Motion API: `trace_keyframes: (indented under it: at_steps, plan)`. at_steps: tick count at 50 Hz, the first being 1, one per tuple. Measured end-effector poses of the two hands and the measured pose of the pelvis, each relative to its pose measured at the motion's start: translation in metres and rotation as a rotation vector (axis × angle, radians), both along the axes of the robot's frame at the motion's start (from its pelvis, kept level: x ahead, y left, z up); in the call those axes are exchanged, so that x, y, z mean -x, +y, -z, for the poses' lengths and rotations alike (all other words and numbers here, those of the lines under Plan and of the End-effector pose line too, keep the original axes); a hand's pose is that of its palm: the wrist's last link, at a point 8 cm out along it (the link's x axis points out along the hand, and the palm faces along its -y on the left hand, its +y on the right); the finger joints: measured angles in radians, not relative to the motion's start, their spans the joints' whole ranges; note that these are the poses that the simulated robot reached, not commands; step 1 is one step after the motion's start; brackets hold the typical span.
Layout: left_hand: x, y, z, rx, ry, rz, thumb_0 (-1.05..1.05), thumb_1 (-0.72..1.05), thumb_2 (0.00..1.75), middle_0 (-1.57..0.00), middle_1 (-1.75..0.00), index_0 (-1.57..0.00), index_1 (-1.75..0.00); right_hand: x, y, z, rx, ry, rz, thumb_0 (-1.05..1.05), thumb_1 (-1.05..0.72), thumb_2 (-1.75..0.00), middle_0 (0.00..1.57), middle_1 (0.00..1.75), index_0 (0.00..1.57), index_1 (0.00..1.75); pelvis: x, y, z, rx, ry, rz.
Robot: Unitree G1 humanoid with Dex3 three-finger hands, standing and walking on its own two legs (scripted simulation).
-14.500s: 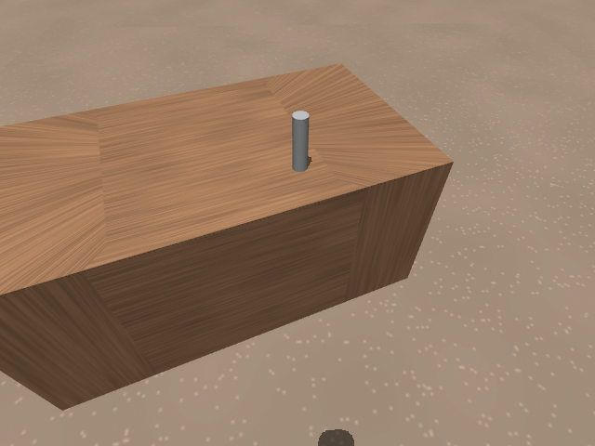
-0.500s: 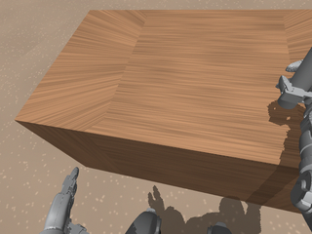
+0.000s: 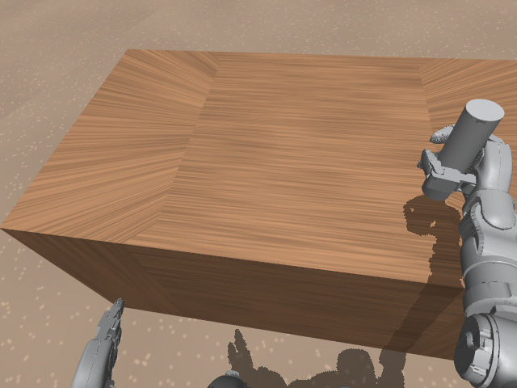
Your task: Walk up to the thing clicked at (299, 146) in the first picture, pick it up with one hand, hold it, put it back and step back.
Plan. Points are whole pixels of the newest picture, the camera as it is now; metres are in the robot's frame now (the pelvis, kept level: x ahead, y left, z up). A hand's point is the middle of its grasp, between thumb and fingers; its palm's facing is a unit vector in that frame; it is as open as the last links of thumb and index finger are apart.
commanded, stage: lift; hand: right
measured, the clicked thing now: (456, 155) +0.47 -0.22 +0.10
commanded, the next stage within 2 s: hold in 1.12 s
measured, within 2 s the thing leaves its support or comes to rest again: neither
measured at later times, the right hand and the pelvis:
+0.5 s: hand (458, 177) +0.39 -0.18 +0.15, palm faces +0.19 +0.98 +0.01, open 5.6 cm; pelvis +0.00 +0.01 +0.03, yaw -1 degrees
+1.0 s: hand (464, 188) +0.35 -0.17 +0.18, palm faces +0.17 +0.98 +0.01, open 5.6 cm; pelvis +0.00 +0.01 +0.05, yaw -1 degrees
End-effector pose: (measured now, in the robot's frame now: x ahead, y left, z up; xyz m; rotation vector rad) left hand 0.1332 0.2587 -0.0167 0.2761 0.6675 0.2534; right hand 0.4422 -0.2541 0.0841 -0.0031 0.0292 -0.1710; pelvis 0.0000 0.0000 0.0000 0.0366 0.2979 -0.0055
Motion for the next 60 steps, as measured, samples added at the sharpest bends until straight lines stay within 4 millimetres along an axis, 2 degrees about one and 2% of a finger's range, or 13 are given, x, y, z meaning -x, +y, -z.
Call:
trace_keyframes:
  at_steps: [4,10,19,27,40,46,60]
  plan:
    - [-0.003,-0.002,0.0,0.034,-0.001,0.003,-0.01,-0.52,0.04,-0.06,-0.06,-0.06,-0.05,0.015,0.003,-0.012,-0.008,-0.002,0.009,0.0,-0.09,-1.2,1.01,1.17,1.0,1.18,-0.004,0.001,-0.007,0.006,-0.031,0.003]
    - [-0.009,0.008,-0.005,0.025,-0.015,-0.018,-0.01,-0.53,0.04,-0.06,-0.06,-0.05,-0.05,0.034,0.006,-0.034,-0.003,-0.039,0.025,0.0,-0.09,-1.2,1.01,1.17,1.0,1.18,-0.006,0.002,-0.015,0.016,-0.086,0.008]
    - [-0.01,0.001,-0.001,0.078,-0.004,-0.009,-0.01,-0.52,0.04,-0.05,-0.05,-0.05,-0.04,0.066,0.018,-0.045,-0.008,-0.025,0.004,0.0,-0.09,-1.2,1.01,1.17,1.01,1.17,-0.004,0.005,-0.026,0.028,-0.144,0.012]
    - [-0.009,0.007,-0.006,0.079,-0.026,-0.035,-0.01,-0.52,0.04,-0.05,-0.05,-0.05,-0.04,0.088,0.023,-0.065,-0.003,-0.058,0.015,0.0,-0.09,-1.2,1.01,1.16,1.01,1.17,0.001,0.006,-0.034,0.037,-0.201,0.01]
    - [-0.005,0.005,-0.003,0.113,-0.022,-0.045,-0.01,-0.52,0.04,-0.05,-0.05,-0.04,-0.04,0.112,0.031,-0.083,-0.002,-0.06,0.008,0.0,-0.09,-1.2,1.01,1.17,1.0,1.17,0.005,0.009,-0.042,0.04,-0.249,0.008]
    - [-0.008,0.01,-0.006,0.097,-0.036,-0.052,-0.01,-0.53,0.04,-0.05,-0.05,-0.04,-0.04,0.118,0.034,-0.091,0.0,-0.072,0.005,0.0,-0.09,-1.2,1.01,1.17,1.0,1.17,0.005,0.01,-0.044,0.041,-0.264,0.01]
    - [-0.015,0.006,-0.007,0.119,-0.045,-0.04,-0.01,-0.54,0.05,-0.05,-0.05,-0.04,-0.05,0.129,0.036,-0.1,0.0,-0.06,0.006,-0.01,-0.09,-1.19,1.01,1.17,1.0,1.18,0.001,0.011,-0.049,0.041,-0.285,0.014]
